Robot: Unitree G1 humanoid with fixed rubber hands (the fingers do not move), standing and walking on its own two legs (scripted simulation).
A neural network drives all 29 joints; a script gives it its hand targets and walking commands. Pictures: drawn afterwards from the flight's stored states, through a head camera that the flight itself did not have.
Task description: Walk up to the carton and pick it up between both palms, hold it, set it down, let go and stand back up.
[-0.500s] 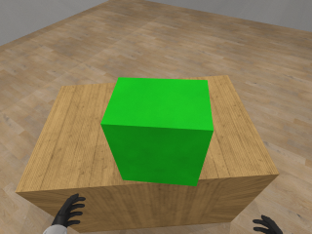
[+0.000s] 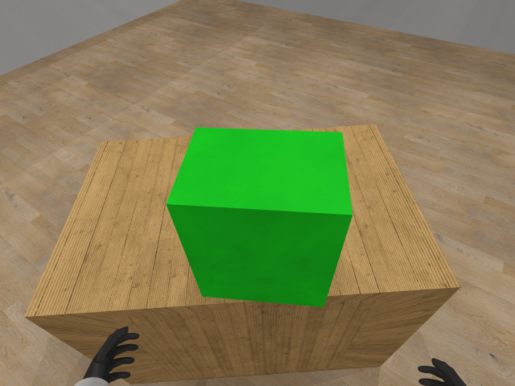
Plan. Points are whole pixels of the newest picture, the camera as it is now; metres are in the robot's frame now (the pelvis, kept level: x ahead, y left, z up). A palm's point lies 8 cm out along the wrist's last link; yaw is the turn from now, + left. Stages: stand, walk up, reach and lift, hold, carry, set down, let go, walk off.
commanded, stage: stand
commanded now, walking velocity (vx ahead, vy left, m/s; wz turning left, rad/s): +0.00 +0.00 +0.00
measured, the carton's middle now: (264, 223) +0.41 +0.03 +0.01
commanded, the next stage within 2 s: none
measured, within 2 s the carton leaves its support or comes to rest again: neither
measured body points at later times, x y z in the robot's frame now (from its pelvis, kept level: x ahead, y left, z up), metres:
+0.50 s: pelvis -0.01 +0.00 +0.00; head -0.01 +0.00 +0.45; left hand +0.16 +0.29 -0.08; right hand +0.13 -0.27 -0.10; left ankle -0.02 +0.10 -0.74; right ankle -0.01 -0.12 -0.74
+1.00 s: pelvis -0.03 +0.00 +0.00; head -0.04 +0.00 +0.45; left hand +0.13 +0.29 -0.09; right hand +0.10 -0.28 -0.11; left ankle -0.02 +0.10 -0.74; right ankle -0.01 -0.12 -0.74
